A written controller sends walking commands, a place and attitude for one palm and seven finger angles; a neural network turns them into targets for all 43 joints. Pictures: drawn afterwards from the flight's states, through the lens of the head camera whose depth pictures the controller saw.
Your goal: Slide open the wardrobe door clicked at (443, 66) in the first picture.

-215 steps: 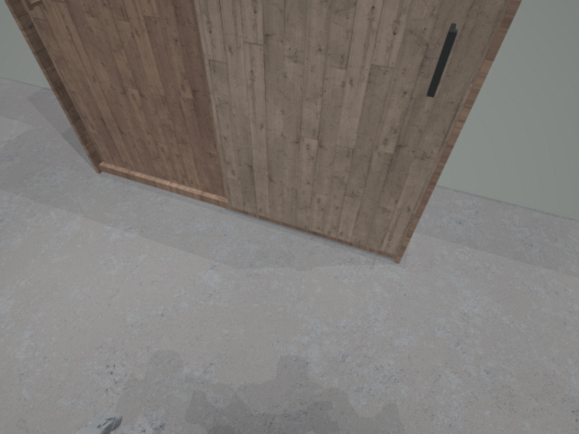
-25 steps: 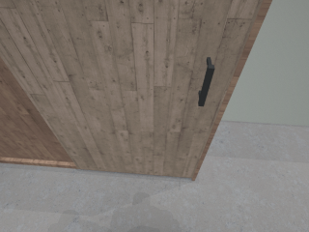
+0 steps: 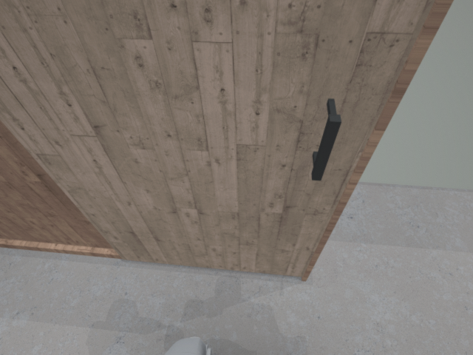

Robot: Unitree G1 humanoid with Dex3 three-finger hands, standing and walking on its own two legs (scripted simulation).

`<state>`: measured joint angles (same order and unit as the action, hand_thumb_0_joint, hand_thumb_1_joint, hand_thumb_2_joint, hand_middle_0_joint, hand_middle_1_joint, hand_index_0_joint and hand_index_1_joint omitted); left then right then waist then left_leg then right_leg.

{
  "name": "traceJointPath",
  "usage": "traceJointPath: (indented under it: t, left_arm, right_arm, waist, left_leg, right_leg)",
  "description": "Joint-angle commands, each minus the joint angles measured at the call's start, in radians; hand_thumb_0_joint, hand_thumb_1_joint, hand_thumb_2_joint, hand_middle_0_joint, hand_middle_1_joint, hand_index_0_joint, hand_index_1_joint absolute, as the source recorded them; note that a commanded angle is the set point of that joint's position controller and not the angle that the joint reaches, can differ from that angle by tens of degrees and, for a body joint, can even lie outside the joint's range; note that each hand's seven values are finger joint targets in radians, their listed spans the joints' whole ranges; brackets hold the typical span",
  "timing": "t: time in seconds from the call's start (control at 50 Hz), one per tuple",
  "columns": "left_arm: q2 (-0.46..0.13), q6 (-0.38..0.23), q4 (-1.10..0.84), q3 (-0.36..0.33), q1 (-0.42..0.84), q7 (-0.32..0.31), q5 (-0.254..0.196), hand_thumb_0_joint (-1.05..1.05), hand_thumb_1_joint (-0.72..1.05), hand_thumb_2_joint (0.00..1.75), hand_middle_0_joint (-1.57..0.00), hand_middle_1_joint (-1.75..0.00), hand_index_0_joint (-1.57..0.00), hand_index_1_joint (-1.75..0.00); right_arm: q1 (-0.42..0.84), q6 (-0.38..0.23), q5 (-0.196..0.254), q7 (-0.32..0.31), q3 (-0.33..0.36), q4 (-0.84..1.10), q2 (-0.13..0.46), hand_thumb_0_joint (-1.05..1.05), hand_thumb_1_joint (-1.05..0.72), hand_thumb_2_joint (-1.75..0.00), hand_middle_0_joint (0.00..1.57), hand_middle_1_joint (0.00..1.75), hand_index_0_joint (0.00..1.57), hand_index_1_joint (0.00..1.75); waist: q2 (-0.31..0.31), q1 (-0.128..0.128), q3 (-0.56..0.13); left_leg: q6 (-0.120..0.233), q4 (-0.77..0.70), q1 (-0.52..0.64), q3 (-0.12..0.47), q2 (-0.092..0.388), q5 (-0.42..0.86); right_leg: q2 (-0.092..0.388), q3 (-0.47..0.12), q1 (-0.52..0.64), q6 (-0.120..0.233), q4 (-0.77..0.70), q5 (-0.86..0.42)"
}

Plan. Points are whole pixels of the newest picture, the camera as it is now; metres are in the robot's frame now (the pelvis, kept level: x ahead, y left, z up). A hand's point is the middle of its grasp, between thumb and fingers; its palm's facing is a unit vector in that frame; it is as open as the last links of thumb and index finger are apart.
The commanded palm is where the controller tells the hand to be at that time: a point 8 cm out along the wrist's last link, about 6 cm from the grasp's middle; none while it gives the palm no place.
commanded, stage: come to a stop and stand still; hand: right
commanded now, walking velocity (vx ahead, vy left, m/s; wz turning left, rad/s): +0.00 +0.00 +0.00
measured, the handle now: (323, 142) +0.46 -0.13 +0.09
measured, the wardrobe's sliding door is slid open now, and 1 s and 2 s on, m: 0.00 0.00 0.00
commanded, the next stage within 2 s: look again from close up in 1.52 s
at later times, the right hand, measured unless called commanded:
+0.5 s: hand out of the picture +0.00 -0.13 -0.18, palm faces +0.08 +0.98 -0.19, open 7.3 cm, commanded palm none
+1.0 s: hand out of the picture -0.02 -0.12 -0.17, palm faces +0.05 +0.98 -0.21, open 7.4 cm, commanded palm none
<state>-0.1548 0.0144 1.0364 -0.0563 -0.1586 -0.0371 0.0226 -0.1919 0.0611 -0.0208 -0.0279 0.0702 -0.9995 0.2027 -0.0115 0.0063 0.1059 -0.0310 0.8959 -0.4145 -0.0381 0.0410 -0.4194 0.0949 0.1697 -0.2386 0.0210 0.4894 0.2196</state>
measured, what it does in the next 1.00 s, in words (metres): steps on the spot: left foot, then right foot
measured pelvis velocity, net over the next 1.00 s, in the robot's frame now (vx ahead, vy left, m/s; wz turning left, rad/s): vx -0.01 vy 0.04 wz -0.02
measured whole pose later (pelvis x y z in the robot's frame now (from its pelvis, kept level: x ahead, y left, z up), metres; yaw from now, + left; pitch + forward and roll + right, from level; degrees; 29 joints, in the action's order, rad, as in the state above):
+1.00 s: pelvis -0.01 +0.04 +0.00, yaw -1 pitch -1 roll -1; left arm -0.13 -0.03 1.06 0.02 -0.36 -0.02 0.01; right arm -0.31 -0.02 -0.01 -0.03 -0.01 -1.12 0.13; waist 0.04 0.00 0.00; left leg 0.02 0.50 -0.27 -0.09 0.04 -0.22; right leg 0.00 0.06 -0.17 0.01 0.47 0.29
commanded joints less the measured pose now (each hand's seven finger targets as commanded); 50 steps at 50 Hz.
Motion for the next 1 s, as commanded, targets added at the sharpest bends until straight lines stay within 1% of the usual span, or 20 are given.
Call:
traceJointPath:
  t: [0.0, 0.04, 0.06, 0.08, 0.1, 0.12, 0.18, 0.26, 0.3, 0.32, 0.34, 0.38, 0.46, 0.58, 0.68, 0.7, 0.72, 0.74, 0.82, 0.98]
  left_arm:
    - [-0.185, -0.001, -0.062, -0.047, -0.016, 0.003, 0.006, 0.0, 0.9, 0.9, -0.2, -0.3, -0.2, -0.3]
    - [-0.153, 0.005, -0.065, -0.046, -0.033, 0.013, -0.005, 0.0, 0.9, 0.9, -0.2, -0.3, -0.2, -0.3]
    - [-0.081, 0.008, -0.079, -0.034, -0.068, 0.018, -0.012, 0.0, 0.9, 0.9, -0.2, -0.3, -0.2, -0.3]
    - [-0.041, 0.018, -0.101, -0.02, -0.055, 0.023, -0.014, 0.0, 0.9, 0.9, -0.2, -0.3, -0.2, -0.3]
    - [-0.057, 0.035, -0.098, -0.025, -0.041, 0.021, -0.011, 0.0, 0.9, 0.9, -0.2, -0.3, -0.2, -0.3]
    - [-0.062, 0.04, -0.096, -0.025, -0.046, 0.021, -0.009, 0.0, 0.9, 0.9, -0.2, -0.3, -0.2, -0.3]
    - [-0.069, 0.023, -0.053, -0.019, -0.099, 0.022, -0.01, 0.0, 0.9, 0.9, -0.2, -0.3, -0.2, -0.3]
    - [-0.043, 0.008, -0.035, 0.002, -0.107, 0.014, -0.012, 0.0, 0.9, 0.9, -0.2, -0.3, -0.2, -0.3]
    - [-0.037, -0.004, 0.004, 0.012, -0.174, 0.008, -0.013, 0.0, 0.9, 0.9, -0.2, -0.3, -0.2, -0.3]
    - [-0.055, -0.014, 0.015, 0.015, -0.183, 0.006, -0.01, 0.0, 0.9, 0.9, -0.2, -0.3, -0.2, -0.3]
    - [-0.085, -0.021, 0.011, 0.017, -0.155, 0.003, -0.005, 0.0, 0.9, 0.9, -0.2, -0.3, -0.2, -0.3]
    - [-0.099, -0.025, 0.01, 0.017, -0.092, 0.005, -0.005, 0.0, 0.9, 0.9, -0.2, -0.3, -0.2, -0.3]
    - [-0.085, -0.025, 0.028, 0.025, -0.116, 0.005, -0.006, 0.0, 0.9, 0.9, -0.2, -0.3, -0.2, -0.3]
    - [-0.062, -0.016, 0.059, 0.03, -0.196, 0.005, -0.008, 0.0, 0.9, 0.9, -0.2, -0.3, -0.2, -0.3]
    - [-0.052, -0.019, 0.071, 0.035, -0.229, 0.004, -0.009, 0.0, 0.9, 0.9, -0.2, -0.3, -0.2, -0.3]
    - [-0.102, -0.039, 0.011, 0.035, -0.116, 0.019, -0.009, 0.0, 0.9, 0.9, -0.2, -0.3, -0.2, -0.3]
    - [-0.042, -0.027, -0.016, 0.039, -0.182, 0.021, -0.01, 0.0, 0.9, 0.9, -0.2, -0.3, -0.2, -0.3]
    - [-0.04, -0.03, -0.009, 0.041, -0.229, 0.023, -0.01, 0.0, 0.9, 0.9, -0.2, -0.3, -0.2, -0.3]
    - [-0.053, -0.047, -0.021, 0.048, -0.27, 0.017, -0.006, 0.0, 0.9, 0.9, -0.2, -0.3, -0.2, -0.3]
    - [-0.064, -0.057, -0.001, 0.061, -0.269, 0.011, -0.007, 0.0, 0.9, 0.9, -0.2, -0.3, -0.2, -0.3]
  right_arm:
    - [-0.131, -0.024, -0.002, 0.003, 0.003, 0.041, 0.019, 0.0, -0.9, -0.9, 0.2, 0.3, 0.2, 0.3]
    - [-0.177, -0.04, -0.011, 0.001, 0.006, 0.03, 0.062, 0.0, -0.9, -0.9, 0.2, 0.3, 0.2, 0.3]
    - [-0.151, -0.055, -0.02, -0.006, 0.011, 0.041, 0.134, 0.0, -0.9, -0.9, 0.2, 0.3, 0.2, 0.3]
    - [-0.108, -0.059, -0.016, -0.004, 0.009, 0.06, 0.179, 0.0, -0.9, -0.9, 0.2, 0.3, 0.2, 0.3]
    - [-0.089, -0.058, -0.014, -0.002, 0.008, 0.069, 0.173, 0.0, -0.9, -0.9, 0.2, 0.3, 0.2, 0.3]
    - [-0.044, -0.058, -0.013, -0.005, 0.013, 0.074, 0.166, 0.0, -0.9, -0.9, 0.2, 0.3, 0.2, 0.3]
    - [0.014, -0.06, -0.012, -0.009, 0.001, 0.077, 0.115, 0.0, -0.9, -0.9, 0.2, 0.3, 0.2, 0.3]
    - [-0.057, -0.064, -0.005, -0.009, 0.0, 0.039, 0.113, 0.0, -0.9, -0.9, 0.2, 0.3, 0.2, 0.3]
    - [-0.044, -0.065, 0.007, -0.01, -0.006, 0.021, 0.098, 0.0, -0.9, -0.9, 0.2, 0.3, 0.2, 0.3]
    - [-0.051, -0.063, 0.013, -0.007, -0.013, 0.018, 0.069, 0.0, -0.9, -0.9, 0.2, 0.3, 0.2, 0.3]
    - [-0.061, -0.061, 0.016, -0.003, -0.02, 0.015, 0.045, 0.0, -0.9, -0.9, 0.2, 0.3, 0.2, 0.3]
    - [-0.052, -0.049, 0.007, -0.002, -0.022, -0.005, 0.045, 0.0, -0.9, -0.9, 0.2, 0.3, 0.2, 0.3]
    - [-0.1, -0.058, 0.008, 0.003, -0.033, -0.062, 0.051, 0.0, -0.9, -0.9, 0.2, 0.3, 0.2, 0.3]
    - [-0.118, -0.067, 0.007, 0.0, -0.04, -0.091, 0.048, 0.0, -0.9, -0.9, 0.2, 0.3, 0.2, 0.3]
    - [-0.147, -0.073, 0.008, -0.003, -0.04, -0.104, 0.036, 0.0, -0.9, -0.9, 0.2, 0.3, 0.2, 0.3]
    - [-0.234, -0.094, -0.005, -0.044, -0.058, -0.128, 0.047, 0.0, -0.9, -0.9, 0.2, 0.3, 0.2, 0.3]
    - [-0.198, -0.104, 0.003, -0.032, -0.049, -0.093, 0.099, 0.0, -0.9, -0.9, 0.2, 0.3, 0.2, 0.3]
    - [-0.162, -0.105, 0.001, -0.025, -0.047, -0.074, 0.101, 0.0, -0.9, -0.9, 0.2, 0.3, 0.2, 0.3]
    - [-0.152, -0.1, 0.005, -0.01, -0.059, -0.068, 0.035, 0.0, -0.9, -0.9, 0.2, 0.3, 0.2, 0.3]
    - [-0.162, -0.099, 0.011, -0.007, -0.064, -0.08, 0.025, 0.0, -0.9, -0.9, 0.2, 0.3, 0.2, 0.3]
  waist:
    - [0.198, 0.01, -0.138]
    - [0.06, 0.029, -0.144]
    - [-0.172, 0.008, -0.118]
    - [-0.251, 0.005, -0.083]
    - [-0.224, 0.015, -0.112]
    - [-0.282, 0.001, -0.091]
    - [-0.162, -0.026, -0.098]
    - [-0.141, 0.002, -0.126]
    - [-0.086, -0.026, -0.137]
    - [-0.001, -0.017, -0.132]
    - [0.08, 0.006, -0.102]
    - [0.181, 0.026, -0.051]
    - [0.087, 0.028, -0.037]
    - [-0.022, 0.0, -0.017]
    - [-0.019, -0.006, -0.033]
    - [0.055, 0.031, 0.002]
    - [0.064, -0.023, -0.122]
    - [0.029, -0.042, -0.136]
    - [0.048, -0.029, -0.055]
    - [0.016, -0.009, -0.009]
  left_leg:
    - [0.007, -0.231, 0.149, -0.026, 0.009, 0.077]
    - [0.002, -0.458, 0.27, -0.016, 0.031, 0.278]
    - [0.056, -0.569, 0.253, 0.201, 0.211, 0.395]
    - [0.146, -0.612, 0.138, 0.277, 0.323, 0.469]
    - [0.188, -0.637, 0.072, 0.265, 0.307, 0.328]
    - [0.202, -0.649, 0.051, 0.284, 0.286, 0.228]
    - [0.193, -0.597, 0.107, 0.161, 0.219, 0.326]
    - [0.193, -0.562, 0.193, 0.174, 0.206, 0.38]
    - [0.144, -0.532, 0.156, 0.151, 0.178, 0.316]
    - [0.101, -0.508, 0.117, 0.12, 0.128, 0.261]
    - [0.06, -0.511, 0.13, 0.075, 0.069, 0.227]
    - [0.024, -0.489, 0.249, 0.022, 0.038, 0.197]
    - [0.031, -0.547, 0.276, 0.049, 0.059, 0.231]
    - [0.037, -0.641, 0.189, 0.091, 0.077, 0.078]
    - [0.042, -0.642, 0.179, 0.094, 0.077, 0.08]
    - [0.037, -0.559, 0.189, 0.11, 0.118, 0.368]
    - [0.089, -0.603, 0.18, 0.179, 0.162, 0.099]
    - [0.112, -0.6, 0.113, 0.166, 0.156, -0.051]
    - [0.083, -0.509, 0.117, 0.075, 0.069, 0.055]
    - [0.081, -0.495, 0.205, 0.06, 0.071, 0.208]
  right_leg:
    - [0.222, -0.167, 0.023, 0.111, -0.079, -0.359]
    - [0.126, -0.116, -0.061, 0.035, 0.03, -0.094]
    - [0.012, -0.045, -0.148, -0.027, 0.184, 0.16]
    - [-0.043, -0.09, -0.152, -0.039, 0.298, 0.337]
    - [-0.048, -0.136, -0.116, -0.032, 0.398, 0.351]
    - [-0.049, -0.163, -0.141, -0.023, 0.46, 0.327]
    - [-0.041, -0.151, -0.135, -0.03, 0.457, 0.242]
    - [-0.048, -0.127, -0.066, -0.042, 0.176, 0.2]
    - [-0.043, -0.134, 0.073, -0.038, -0.051, 0.046]
    - [0.001, -0.201, 0.121, -0.018, -0.114, -0.033]
    - [0.071, -0.265, 0.066, 0.009, -0.151, -0.068]
    - [0.093, -0.297, -0.099, 0.023, -0.237, 0.078]
    - [0.037, -0.239, -0.086, -0.001, -0.243, 0.147]
    - [0.001, -0.188, -0.009, -0.006, -0.195, 0.12]
    - [-0.002, -0.176, 0.01, -0.007, -0.18, 0.091]
    - [0.01, -0.122, -0.045, -0.034, 0.001, 0.044]
    - [-0.047, -0.149, -0.005, -0.032, 0.026, 0.134]
    - [-0.046, -0.148, 0.035, -0.021, 0.011, 0.12]
    - [0.005, -0.219, -0.046, 0.009, -0.116, 0.062]
    - [0.0, -0.215, -0.052, 0.013, -0.165, -0.004]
